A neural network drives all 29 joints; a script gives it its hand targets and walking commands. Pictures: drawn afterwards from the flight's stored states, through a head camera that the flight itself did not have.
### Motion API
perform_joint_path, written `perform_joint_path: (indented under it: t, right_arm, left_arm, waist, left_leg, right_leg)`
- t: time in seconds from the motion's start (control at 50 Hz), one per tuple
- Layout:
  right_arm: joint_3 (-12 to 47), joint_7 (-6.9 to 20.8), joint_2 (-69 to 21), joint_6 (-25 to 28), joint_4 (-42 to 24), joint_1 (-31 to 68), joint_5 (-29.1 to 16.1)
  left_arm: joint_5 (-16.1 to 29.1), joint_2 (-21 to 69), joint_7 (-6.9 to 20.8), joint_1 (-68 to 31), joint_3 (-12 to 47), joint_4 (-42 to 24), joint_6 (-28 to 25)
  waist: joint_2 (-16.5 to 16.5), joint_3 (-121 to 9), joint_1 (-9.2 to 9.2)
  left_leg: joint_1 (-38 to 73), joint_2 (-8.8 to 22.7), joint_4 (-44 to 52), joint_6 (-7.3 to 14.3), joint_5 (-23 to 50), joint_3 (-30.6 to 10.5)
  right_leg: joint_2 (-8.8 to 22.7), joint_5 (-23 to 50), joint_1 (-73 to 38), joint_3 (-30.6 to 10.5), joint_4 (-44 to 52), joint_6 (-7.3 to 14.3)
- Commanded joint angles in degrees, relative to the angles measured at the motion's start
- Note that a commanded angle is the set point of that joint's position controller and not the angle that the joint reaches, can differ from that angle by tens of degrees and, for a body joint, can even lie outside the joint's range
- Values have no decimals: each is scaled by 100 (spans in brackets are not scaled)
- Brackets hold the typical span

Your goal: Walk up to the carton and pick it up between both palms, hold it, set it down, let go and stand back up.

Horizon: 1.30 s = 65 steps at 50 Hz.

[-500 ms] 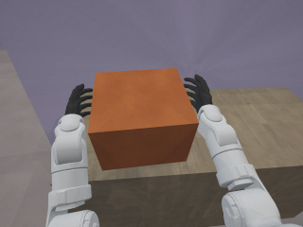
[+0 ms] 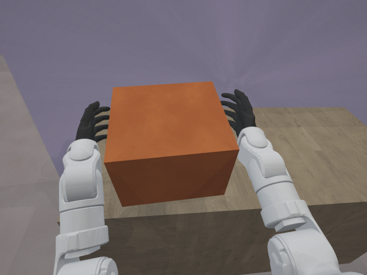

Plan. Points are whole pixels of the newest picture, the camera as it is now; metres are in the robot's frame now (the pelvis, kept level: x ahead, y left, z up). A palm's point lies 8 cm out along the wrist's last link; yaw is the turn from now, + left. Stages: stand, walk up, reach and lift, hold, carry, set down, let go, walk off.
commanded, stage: hold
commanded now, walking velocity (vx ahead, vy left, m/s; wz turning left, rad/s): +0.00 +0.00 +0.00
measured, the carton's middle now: (169, 141) +0.38 +0.02 +0.13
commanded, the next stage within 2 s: none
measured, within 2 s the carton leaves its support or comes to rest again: neither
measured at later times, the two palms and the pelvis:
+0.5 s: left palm (88, 140) +0.34 +0.18 +0.17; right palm (245, 126) +0.35 -0.15 +0.19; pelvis +0.00 +0.00 +0.00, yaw -1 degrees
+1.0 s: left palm (89, 140) +0.34 +0.18 +0.17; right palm (245, 126) +0.36 -0.15 +0.19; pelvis +0.00 +0.00 +0.00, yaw -1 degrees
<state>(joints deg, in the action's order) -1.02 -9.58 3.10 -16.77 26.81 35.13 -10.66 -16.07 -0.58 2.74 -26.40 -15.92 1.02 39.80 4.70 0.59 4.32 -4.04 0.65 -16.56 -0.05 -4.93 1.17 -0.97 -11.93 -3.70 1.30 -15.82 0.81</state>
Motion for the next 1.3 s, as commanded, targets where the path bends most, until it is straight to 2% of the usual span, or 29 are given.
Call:
perform_joint_path:
  t: [0.0,0.08,0.1,0.14,0.18,0.2,0.22,0.26,0.32,0.36,0.4,0.44,0.48,0.5,0.52,0.58,0.6,0.62,0.64,0.7,0.76,0.82,0.88,0.94,1.0,1.02,1.14,1.2,1.28]
  right_arm:
    - [2045,662,-2775,321,-1610,4040,-356]
    - [2154,654,-2722,363,-1994,4183,-406]
    - [2022,650,-2693,316,-1743,4314,-325]
    - [2019,673,-2749,322,-1767,4125,-353]
    - [1940,687,-2694,313,-1638,4219,-297]
    - [2050,690,-2754,340,-1742,4176,-368]
    - [2049,682,-2752,296,-1593,4165,-344]
    - [2168,656,-2819,298,-1656,4109,-378]
    - [2011,666,-2765,326,-1657,4353,-354]
    - [2007,705,-2791,362,-1641,4184,-336]
    - [1965,748,-2793,371,-1579,4241,-308]
    - [1930,759,-2850,340,-1411,4201,-254]
    - [1853,736,-2804,378,-1384,4256,-150]
    - [1808,750,-2776,408,-1450,4311,-176]
    - [1853,763,-2787,409,-1299,4268,-194]
    - [2106,675,-2852,452,-1763,4346,-450]
    - [2070,630,-2820,385,-1501,4213,-414]
    - [2091,606,-2867,382,-1643,4249,-401]
    - [2061,621,-2795,363,-1595,4235,-421]
    - [1777,703,-2729,350,-1372,4297,-207]
    - [1896,735,-2866,375,-1353,4154,-233]
    - [2115,674,-2801,379,-1711,4190,-375]
    - [2044,644,-2704,368,-1576,4197,-390]
    - [2242,600,-2775,383,-1926,4129,-489]
    - [2244,602,-2809,317,-1898,4066,-500]
    - [2192,609,-2784,300,-1828,4118,-503]
    - [1938,707,-2756,267,-1520,4084,-346]
    - [2026,725,-2838,317,-1637,4419,-336]
    - [2188,679,-2890,374,-1768,4316,-427]
  left_arm:
    - [902,2579,703,-4156,2883,-901,-388]
    - [999,2691,677,-4042,3026,-960,-401]
    - [944,2643,698,-4140,2853,-636,-363]
    - [944,2674,707,-3979,2832,-801,-358]
    - [872,2654,740,-3886,2641,-499,-299]
    - [899,2671,747,-3897,2727,-781,-313]
    - [845,2567,772,-3948,2625,-594,-309]
    - [813,2569,796,-3974,2625,-762,-337]
    - [861,2632,794,-4176,2661,-517,-372]
    - [988,2712,731,-4242,2896,-923,-435]
    - [952,2673,701,-4409,2912,-922,-458]
    - [894,2595,716,-4291,2711,-611,-426]
    - [878,2674,754,-4247,2687,-394,-410]
    - [879,2657,754,-4320,2755,-506,-423]
    - [845,2623,732,-4247,2721,-506,-417]
    - [980,2636,726,-4270,2843,-865,-444]
    - [918,2554,741,-4178,2777,-678,-424]
    - [947,2618,755,-4196,2809,-853,-426]
    - [901,2642,750,-4177,2810,-757,-417]
    - [832,2640,789,-4222,2640,-361,-399]
    - [929,2669,734,-4276,2749,-751,-448]
    - [921,2661,743,-4050,2781,-770,-413]
    - [842,2627,760,-4057,2696,-653,-403]
    - [976,2662,739,-4021,2928,-1046,-440]
    - [993,2641,731,-4057,2962,-1055,-447]
    - [995,2666,720,-4112,2983,-938,-415]
    - [905,2621,758,-4084,2733,-726,-343]
    - [877,2635,766,-4213,2663,-605,-396]
    - [960,2651,737,-4196,2773,-885,-437]
  waist:
    - [-773,-2134,55]
    - [-646,-2423,24]
    - [-587,-2137,36]
    - [-487,-2224,-37]
    - [-372,-1954,-99]
    - [-515,-2205,-49]
    - [-368,-1974,-93]
    - [-406,-2157,-83]
    - [-546,-2129,-69]
    - [-657,-2424,16]
    - [-783,-2213,-5]
    - [-547,-2029,-46]
    - [-643,-2052,41]
    - [-683,-2145,-19]
    - [-645,-2168,-38]
    - [-643,-2642,-14]
    - [-604,-2329,43]
    - [-593,-2426,41]
    - [-712,-2355,13]
    - [-586,-1980,-22]
    - [-559,-2256,43]
    - [-518,-2400,-61]
    - [-622,-2186,-70]
    - [-620,-2504,-9]
    - [-642,-2358,18]
    - [-718,-2284,100]
    - [-591,-2067,-9]
    - [-497,-2202,-87]
    - [-484,-2522,-60]
  left_leg:
    - [2085,-120,-128,-37,967,51]
    - [2197,-85,-222,14,1292,-14]
    - [2069,-80,-177,20,1135,12]
    - [2120,-65,-124,26,1043,32]
    - [1933,-52,-59,118,809,57]
    - [2059,-46,-116,83,1093,60]
    - [1986,-65,-99,134,1059,99]
    - [2068,-106,-103,104,1147,128]
    - [1966,-101,-78,70,858,127]
    - [2114,-71,-126,-4,980,78]
    - [2110,-58,-104,12,900,76]
    - [1928,-102,-55,95,757,127]
    - [1827,-122,12,89,452,103]
    - [1836,-82,14,86,492,84]
    - [1952,-89,-33,100,662,110]
    - [2131,-132,-291,43,1468,73]
    - [2086,-165,-250,19,1337,80]
    - [2091,-127,-227,-1,1321,57]
    - [2055,-122,-143,-12,1094,80]
    - [1824,-94,37,81,433,103]
    - [2038,-102,-108,45,1043,53]
    - [2223,-109,-180,31,1329,61]
    - [2035,-126,-162,32,1137,100]
    - [2237,-139,-288,-4,1594,46]
    - [2161,-117,-200,-27,1368,68]
    - [2113,-95,-222,-63,1310,25]
    - [1969,-69,-16,26,705,86]
    - [1911,-84,10,90,726,92]
    - [2131,-135,-211,56,1332,101]
  right_leg:
    - [-59,1008,1199,267,423,-260]
    - [-97,1318,1185,252,376,-281]
    - [-84,1105,1276,249,447,-265]
    - [-127,927,1246,291,412,-284]
    - [-44,762,1339,258,459,-294]
    - [-72,1059,1167,263,426,-294]
    - [-54,1140,1211,234,450,-305]
    - [-59,1332,982,230,412,-335]
    - [-68,909,1167,259,451,-302]
    - [-105,913,1217,263,427,-246]
    - [-90,754,1349,277,471,-246]
    - [-43,843,1320,230,466,-293]
    - [-4,750,1243,225,447,-300]
    - [-10,708,1304,241,447,-281]
    - [2,816,1348,227,451,-289]
    - [-53,1721,957,211,330,-306]
    - [-24,1678,993,190,358,-351]
    - [-55,1601,910,208,365,-339]
    - [-76,1231,974,247,390,-297]
    - [-64,503,1296,282,519,-272]
    - [-61,1111,1205,262,409,-288]
    - [-69,1445,1013,227,377,-327]
    - [-48,1236,1116,252,422,-327]
    - [-87,1686,981,207,324,-323]
    - [-103,1473,1082,233,378,-338]
    - [-91,1328,1212,243,353,-301]
    - [-56,743,1239,284,468,-263]
    - [-67,875,1117,265,433,-279]
    - [-68,1508,973,216,339,-322]
